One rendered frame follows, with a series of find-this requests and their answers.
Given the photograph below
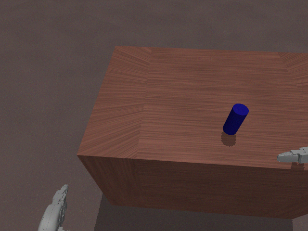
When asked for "right robot hand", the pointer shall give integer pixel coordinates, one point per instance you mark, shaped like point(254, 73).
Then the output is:
point(300, 156)

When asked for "left robot hand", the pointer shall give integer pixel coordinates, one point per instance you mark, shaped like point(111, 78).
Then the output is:
point(54, 214)

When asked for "can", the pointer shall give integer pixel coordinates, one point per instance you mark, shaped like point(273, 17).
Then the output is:
point(235, 119)

